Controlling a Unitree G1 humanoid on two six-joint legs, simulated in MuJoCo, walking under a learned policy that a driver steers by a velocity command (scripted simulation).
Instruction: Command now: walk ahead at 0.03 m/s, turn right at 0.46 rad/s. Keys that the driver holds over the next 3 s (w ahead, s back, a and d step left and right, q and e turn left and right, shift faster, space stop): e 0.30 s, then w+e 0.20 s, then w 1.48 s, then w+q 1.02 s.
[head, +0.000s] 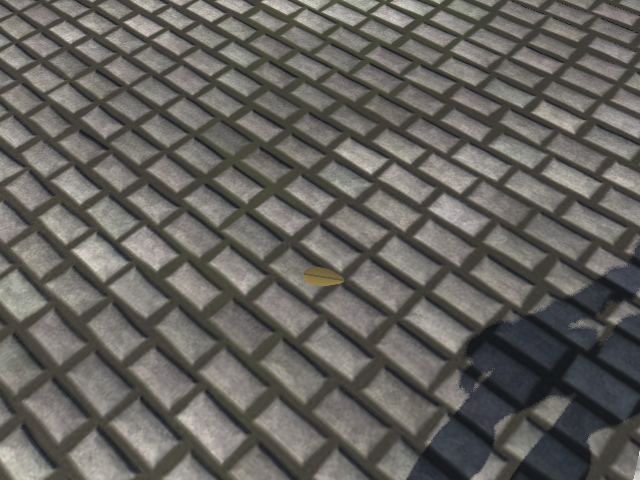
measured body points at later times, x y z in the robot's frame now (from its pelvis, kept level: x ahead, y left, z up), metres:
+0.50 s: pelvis +0.01 +0.03 +0.01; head +0.03 +0.04 +0.46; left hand +0.21 +0.26 -0.12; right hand +0.00 -0.26 -0.10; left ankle +0.01 +0.13 -0.74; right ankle -0.04 -0.10 -0.68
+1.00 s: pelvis +0.17 -0.10 +0.00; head +0.18 -0.11 +0.45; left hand +0.26 +0.15 -0.13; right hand +0.18 -0.38 -0.12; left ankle +0.35 -0.03 -0.68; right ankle +0.03 -0.12 -0.74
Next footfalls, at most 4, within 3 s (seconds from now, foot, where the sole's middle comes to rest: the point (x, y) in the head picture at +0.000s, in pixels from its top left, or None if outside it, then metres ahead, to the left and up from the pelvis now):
0.16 left None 0.05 0.12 -0.77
0.68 right None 0.06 -0.13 -0.77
1.16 left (415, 475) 0.46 -0.12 -0.77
1.70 right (545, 384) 0.65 -0.41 -0.77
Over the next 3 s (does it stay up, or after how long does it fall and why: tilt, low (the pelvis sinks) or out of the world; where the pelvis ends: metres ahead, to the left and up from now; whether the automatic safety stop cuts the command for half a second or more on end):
stays up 1.21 -0.48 0.01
